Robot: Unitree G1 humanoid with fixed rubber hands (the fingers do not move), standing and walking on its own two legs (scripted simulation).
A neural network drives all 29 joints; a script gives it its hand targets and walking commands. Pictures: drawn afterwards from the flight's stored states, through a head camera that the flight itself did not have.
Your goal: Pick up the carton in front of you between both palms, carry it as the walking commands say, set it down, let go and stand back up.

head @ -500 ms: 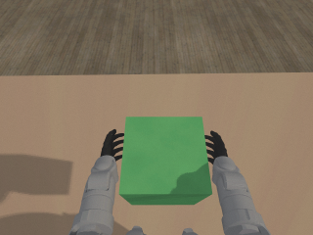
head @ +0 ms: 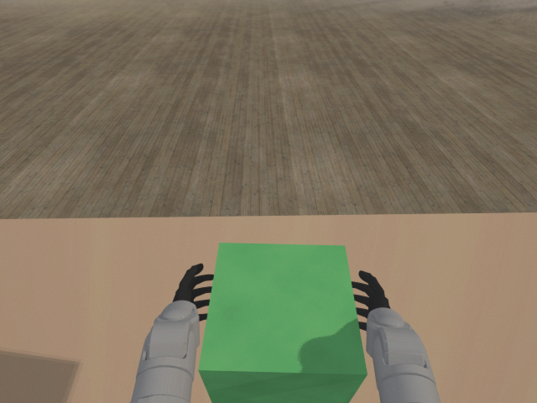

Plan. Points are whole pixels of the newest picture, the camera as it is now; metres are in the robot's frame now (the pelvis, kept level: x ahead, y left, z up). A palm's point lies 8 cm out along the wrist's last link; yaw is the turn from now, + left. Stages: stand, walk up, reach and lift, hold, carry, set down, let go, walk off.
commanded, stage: reach and lift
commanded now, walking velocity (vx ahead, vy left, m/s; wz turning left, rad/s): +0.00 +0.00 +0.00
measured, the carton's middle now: (279, 334) +0.30 +0.00 -0.06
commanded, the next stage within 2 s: hold in 0.92 s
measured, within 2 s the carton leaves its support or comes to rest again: neither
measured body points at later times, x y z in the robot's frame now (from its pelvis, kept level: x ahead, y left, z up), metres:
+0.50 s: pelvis +0.00 +0.00 +0.00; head -0.03 +0.00 +0.45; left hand +0.30 +0.15 +0.02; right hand +0.30 -0.15 +0.02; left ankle +0.02 +0.13 -0.74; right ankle +0.01 -0.13 -0.74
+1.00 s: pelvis +0.01 +0.00 +0.01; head -0.03 +0.00 +0.46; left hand +0.30 +0.15 +0.04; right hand +0.30 -0.15 +0.03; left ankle +0.02 +0.13 -0.74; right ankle +0.01 -0.13 -0.74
